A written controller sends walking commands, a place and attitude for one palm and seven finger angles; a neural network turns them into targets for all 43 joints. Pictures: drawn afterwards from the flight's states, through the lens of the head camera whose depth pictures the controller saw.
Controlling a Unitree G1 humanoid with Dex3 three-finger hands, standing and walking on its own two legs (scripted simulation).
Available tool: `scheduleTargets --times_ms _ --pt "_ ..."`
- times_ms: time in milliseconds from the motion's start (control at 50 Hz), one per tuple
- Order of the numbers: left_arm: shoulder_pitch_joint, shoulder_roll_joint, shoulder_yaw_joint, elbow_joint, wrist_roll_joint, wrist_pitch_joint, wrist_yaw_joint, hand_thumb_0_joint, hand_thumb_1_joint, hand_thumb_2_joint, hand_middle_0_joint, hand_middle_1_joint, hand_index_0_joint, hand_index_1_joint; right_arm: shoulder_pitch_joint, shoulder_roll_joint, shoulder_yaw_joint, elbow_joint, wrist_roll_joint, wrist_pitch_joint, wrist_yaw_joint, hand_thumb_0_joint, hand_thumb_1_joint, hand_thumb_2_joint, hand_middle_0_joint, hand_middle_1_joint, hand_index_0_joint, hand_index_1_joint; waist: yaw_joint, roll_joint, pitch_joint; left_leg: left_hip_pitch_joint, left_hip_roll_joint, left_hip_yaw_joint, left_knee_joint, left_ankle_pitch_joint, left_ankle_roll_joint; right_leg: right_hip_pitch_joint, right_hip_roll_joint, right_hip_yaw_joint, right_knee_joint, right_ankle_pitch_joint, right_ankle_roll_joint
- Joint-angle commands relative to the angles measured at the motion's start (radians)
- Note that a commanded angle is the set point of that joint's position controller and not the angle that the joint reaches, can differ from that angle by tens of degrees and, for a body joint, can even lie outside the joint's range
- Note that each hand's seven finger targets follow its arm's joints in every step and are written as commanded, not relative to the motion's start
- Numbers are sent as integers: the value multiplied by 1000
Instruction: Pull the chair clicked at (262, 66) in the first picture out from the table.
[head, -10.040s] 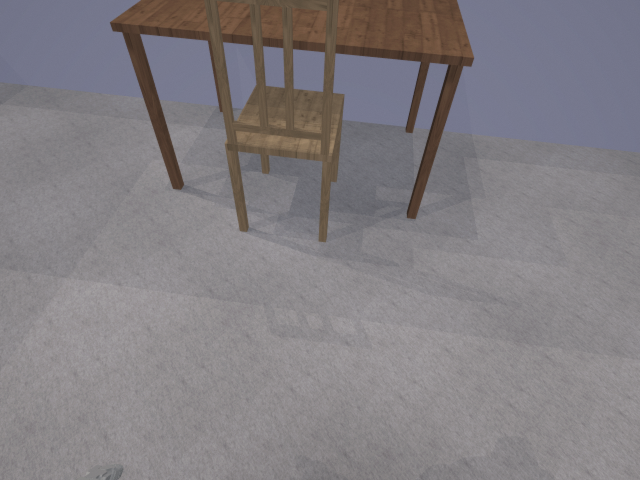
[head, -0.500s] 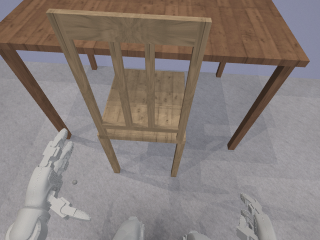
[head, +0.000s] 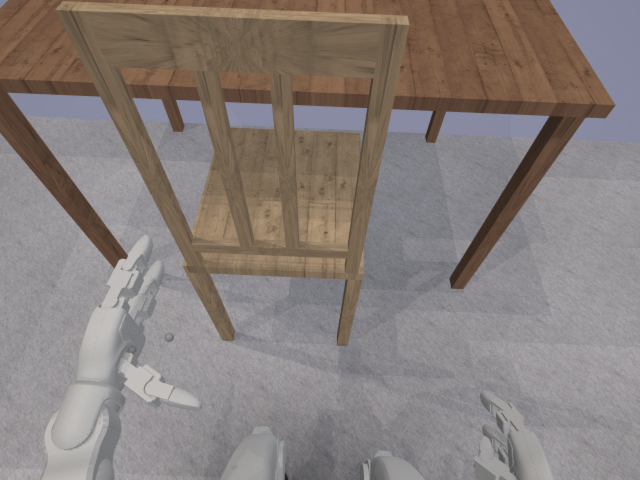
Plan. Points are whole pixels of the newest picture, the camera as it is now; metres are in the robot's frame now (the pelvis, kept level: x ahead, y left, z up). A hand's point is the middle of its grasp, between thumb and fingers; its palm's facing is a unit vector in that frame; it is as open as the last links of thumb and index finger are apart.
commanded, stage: aim the fingers beside a spindle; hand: left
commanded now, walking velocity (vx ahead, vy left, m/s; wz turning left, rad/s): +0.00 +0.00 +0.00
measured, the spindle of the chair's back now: (231, 176) +0.53 +0.16 +0.03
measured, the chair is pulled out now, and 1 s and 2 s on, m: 0.00 0.00 0.00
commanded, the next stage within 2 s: push the fingers through the gap in 1.58 s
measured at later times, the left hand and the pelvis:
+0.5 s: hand (202, 307) +0.32 +0.16 +0.02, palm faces -0.04 -1.00 -0.04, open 16.9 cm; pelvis +0.00 +0.00 -0.01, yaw -1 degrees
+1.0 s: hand (234, 279) +0.38 +0.13 -0.01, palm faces -0.04 -1.00 -0.04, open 16.9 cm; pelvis -0.01 +0.01 -0.03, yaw -1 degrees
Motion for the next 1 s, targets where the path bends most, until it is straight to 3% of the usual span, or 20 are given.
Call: scheduleTargets --times_ms 0,20,80,140,220,280,340,400,480,620,660,680,800,840,860,980 --pt "-135 149 85 -177 -22 -80 12 0 -500 300 -60 -80 -60 -80 -18 -134 -61 -134 3 -41 -11 0 -900 -900 200 300 200 300 1 18 -270 257 -25 -44 -123 217 12 61 2 77 -173 273 21" --pt "-144 141 75 -184 -21 -87 12 0 -500 300 -60 -80 -60 -80 -16 -134 -63 -133 3 -42 -11 0 -900 -900 200 300 200 300 -2 11 -292 267 -23 -46 -119 235 12 64 3 76 -165 292 21" --pt "-181 122 39 -176 -18 -92 12 0 -500 300 -60 -80 -60 -80 -10 -138 -63 -126 2 -40 -8 0 -900 -900 200 300 200 300 -14 30 -283 275 -20 -51 -114 227 12 26 4 71 -159 278 21" --pt "-226 116 25 -146 -4 -94 25 0 -500 300 -60 -80 -60 -80 -5 -141 -65 -118 1 -35 -8 0 -900 -900 200 300 200 300 -25 9 -270 262 -16 -58 -107 206 12 -11 5 66 -150 249 20" --pt "-267 95 6 -131 9 -96 50 0 -500 300 -60 -80 -60 -80 -7 -140 -66 -122 -1 -24 -2 0 -900 -900 200 300 200 300 -19 17 -289 261 -17 -60 -105 187 10 -28 3 65 -138 224 18" --pt "-309 129 42 -111 21 -97 74 0 -500 300 -60 -80 -60 -80 -2 -141 -67 -116 -5 -9 0 0 -900 -900 200 300 200 300 -14 10 -314 241 -19 -55 -92 192 10 -16 4 73 -126 238 18" --pt "-319 120 35 -82 34 -99 91 0 -500 300 -60 -80 -60 -80 1 -138 -66 -121 -8 5 5 0 -900 -900 200 300 200 300 -10 12 -321 231 -19 -55 -88 195 9 -16 7 72 -117 241 16" --pt "-365 84 -5 -73 39 -100 96 0 -500 300 -60 -80 -60 -80 0 -138 -65 -121 -6 18 11 0 -900 -900 200 300 200 300 -23 20 -329 241 -17 -54 -79 198 8 -39 6 71 -111 248 17" --pt "-466 81 -15 -16 50 -98 107 0 -500 300 -60 -80 -60 -80 9 -142 -64 -110 -7 32 10 0 -900 -900 200 300 200 300 -38 -3 -313 210 -18 -59 -66 157 10 -67 7 73 -107 211 17" --pt "-572 99 9 48 64 -104 129 0 -500 300 -60 -80 -60 -80 24 -141 -65 -96 -13 52 13 0 -900 -900 200 300 200 300 -38 -4 -369 198 -19 -54 -34 191 9 -63 6 80 -81 256 17" --pt "-555 112 26 61 70 -108 134 0 -500 300 -60 -80 -60 -80 30 -143 -67 -97 -15 58 17 0 -900 -900 200 300 200 300 -23 28 -395 221 -18 -57 -31 223 5 -70 6 76 -67 278 12" --pt "-573 78 -12 63 75 -107 134 0 -500 300 -60 -80 -60 -80 31 -140 -66 -98 -14 61 21 0 -900 -900 200 300 200 300 -31 38 -390 232 -17 -61 -33 231 3 -87 7 70 -62 279 11" --pt "-638 28 -63 101 91 -106 164 0 -500 300 -60 -80 -60 -80 47 -144 -73 -88 -17 84 34 0 -900 -900 200 300 200 300 -53 14 -392 237 -12 -73 -18 222 3 -146 8 60 -50 255 12" --pt "-661 71 -19 126 101 -115 185 0 -500 300 -60 -80 -60 -80 56 -149 -73 -82 -20 92 33 0 -900 -900 200 300 200 300 -50 -13 -385 209 -15 -74 -11 211 4 -143 11 61 -43 250 11" --pt "-670 87 0 117 106 -122 195 0 -500 300 -60 -80 -60 -80 52 -148 -75 -84 -22 96 34 0 -900 -900 200 300 200 300 -41 1 -412 205 -18 -70 -6 209 3 -132 8 68 -39 252 11" --pt "-757 53 -32 162 132 -145 222 0 -500 300 -60 -80 -60 -80 61 -143 -75 -73 -27 115 43 0 -900 -900 200 300 200 300 -57 29 -419 221 -14 -78 7 208 -1 -185 9 63 -21 237 7"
